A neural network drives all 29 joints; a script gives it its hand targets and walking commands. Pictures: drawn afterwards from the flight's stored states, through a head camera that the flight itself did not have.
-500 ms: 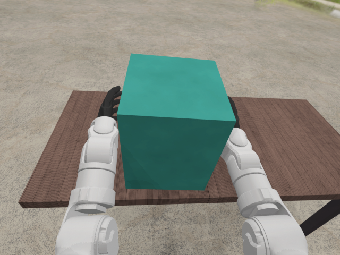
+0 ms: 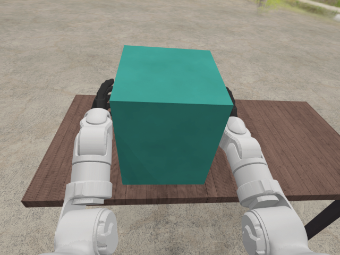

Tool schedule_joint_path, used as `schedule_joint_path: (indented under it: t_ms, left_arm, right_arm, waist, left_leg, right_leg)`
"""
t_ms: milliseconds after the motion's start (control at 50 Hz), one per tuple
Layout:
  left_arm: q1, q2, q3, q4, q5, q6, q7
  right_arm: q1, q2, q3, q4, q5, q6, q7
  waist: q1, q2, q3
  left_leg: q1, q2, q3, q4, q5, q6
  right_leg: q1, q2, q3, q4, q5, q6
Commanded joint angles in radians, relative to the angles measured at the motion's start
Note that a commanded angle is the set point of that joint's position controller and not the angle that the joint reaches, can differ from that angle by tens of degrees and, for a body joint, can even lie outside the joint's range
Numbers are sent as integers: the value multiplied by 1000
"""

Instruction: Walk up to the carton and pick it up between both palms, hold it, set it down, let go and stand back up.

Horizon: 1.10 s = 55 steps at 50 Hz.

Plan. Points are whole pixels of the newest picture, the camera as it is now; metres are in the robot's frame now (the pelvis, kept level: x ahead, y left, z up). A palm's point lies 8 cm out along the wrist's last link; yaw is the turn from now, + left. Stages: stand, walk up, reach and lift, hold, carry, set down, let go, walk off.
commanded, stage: reach and lift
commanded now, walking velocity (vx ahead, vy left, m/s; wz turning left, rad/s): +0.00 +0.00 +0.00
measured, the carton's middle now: (165, 118) +0.39 +0.00 +0.17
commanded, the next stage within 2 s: hold in 0.84 s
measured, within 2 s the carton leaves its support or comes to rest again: neither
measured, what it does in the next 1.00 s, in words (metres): stands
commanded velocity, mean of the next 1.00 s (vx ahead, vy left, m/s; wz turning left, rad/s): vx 0.00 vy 0.00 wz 0.00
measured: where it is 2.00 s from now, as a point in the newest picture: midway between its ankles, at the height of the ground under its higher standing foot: outside the picture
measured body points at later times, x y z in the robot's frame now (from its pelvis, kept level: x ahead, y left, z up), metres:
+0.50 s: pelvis +0.01 +0.00 +0.00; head -0.04 +0.04 +0.45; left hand +0.41 +0.16 +0.20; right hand +0.40 -0.14 +0.20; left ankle +0.05 +0.14 -0.75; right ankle +0.02 -0.13 -0.75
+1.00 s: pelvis +0.00 +0.00 +0.00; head -0.05 +0.03 +0.45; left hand +0.40 +0.15 +0.22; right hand +0.39 -0.15 +0.23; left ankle +0.05 +0.14 -0.75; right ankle +0.02 -0.13 -0.75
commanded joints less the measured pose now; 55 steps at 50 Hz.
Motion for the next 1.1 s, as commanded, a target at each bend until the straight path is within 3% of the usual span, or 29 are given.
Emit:
schedule_joint_path:
  t_ms: [0,60,140,180,340,400,500,540,700,740,780,840,900,960,1040,1060,1080]
  left_arm:
    - [-719,-546,-412,-121,-139,-71,-161]
    - [-707,-554,-398,-77,-136,-67,-160]
    - [-759,-555,-404,-121,-141,-74,-152]
    - [-738,-557,-404,-88,-140,-64,-153]
    - [-726,-561,-461,-184,-176,-53,-144]
    - [-765,-552,-459,-184,-181,-50,-147]
    - [-774,-563,-485,-240,-200,-42,-135]
    - [-754,-550,-468,-203,-193,-32,-138]
    - [-776,-553,-476,-261,-209,-20,-134]
    - [-747,-539,-462,-218,-198,-2,-141]
    - [-748,-546,-461,-226,-200,6,-145]
    - [-790,-545,-472,-273,-212,9,-141]
    - [-770,-531,-435,-216,-180,26,-150]
    - [-792,-534,-459,-274,-214,29,-146]
    - [-808,-530,-445,-264,-202,48,-152]
    - [-795,-521,-430,-215,-195,54,-153]
    - [-783,-535,-433,-250,-201,56,-153]
  right_arm:
    - [-820,544,329,-282,67,-65,102]
    - [-875,541,343,-305,84,-68,101]
    - [-866,555,336,-277,85,-63,102]
    - [-865,536,324,-262,97,-56,101]
    - [-846,533,373,-338,141,-34,85]
    - [-841,533,351,-313,140,-21,83]
    - [-847,528,367,-339,158,-2,83]
    - [-867,527,376,-354,164,4,81]
    - [-833,540,388,-348,198,40,76]
    - [-843,523,376,-353,192,52,70]
    - [-883,528,387,-392,202,53,66]
    - [-884,542,406,-406,220,66,66]
    - [-858,536,377,-339,214,92,66]
    - [-879,549,411,-401,240,99,62]
    - [-892,544,397,-382,234,116,66]
    - [-908,535,386,-371,220,121,67]
    - [-901,547,398,-382,232,121,66]
  waist:
    - [-4,76,-469]
    - [11,55,-473]
    - [5,83,-503]
    - [0,91,-466]
    - [-11,112,-520]
    - [-19,110,-494]
    - [-15,135,-537]
    - [-8,106,-513]
    - [-10,119,-548]
    - [-16,117,-502]
    - [-9,94,-515]
    - [-4,105,-543]
    - [-7,99,-458]
    - [-4,96,-535]
    - [-1,95,-496]
    - [0,83,-451]
    - [5,80,-490]
  left_leg:
    - [135,-97,49,-36,108,27]
    - [136,-95,47,-38,97,32]
    - [153,-95,44,-29,136,22]
    - [157,-95,44,-32,130,21]
    - [188,-97,36,3,244,-2]
    - [167,-97,35,-6,198,-3]
    - [197,-90,27,9,274,-22]
    - [169,-93,29,-1,237,-8]
    - [175,-91,26,9,269,-16]
    - [148,-99,31,-1,224,-9]
    - [143,-99,32,-6,216,-3]
    - [150,-98,29,-4,227,-2]
    - [119,-97,32,-26,150,4]
    - [140,-98,32,-13,195,5]
    - [108,-95,37,-33,128,6]
    - [86,-96,38,-41,90,11]
    - [108,-94,38,-34,138,10]
  right_leg:
    - [81,92,-13,-28,118,27]
    - [68,98,-19,-31,96,30]
    - [72,99,-16,-21,125,27]
    - [57,100,-18,-33,106,26]
    - [91,109,-16,-17,209,30]
    - [75,108,-14,-22,147,24]
    - [74,118,-16,-16,172,23]
    - [77,114,-12,-22,170,27]
    - [96,116,0,-9,210,22]
    - [91,109,3,-18,189,27]
    - [100,113,-1,-22,181,29]
    - [94,112,5,-15,196,29]
    - [71,110,7,-26,131,30]
    - [93,112,14,-19,178,30]
    - [80,111,10,-26,108,28]
    - [67,108,10,-34,79,28]
    - [85,112,10,-27,118,30]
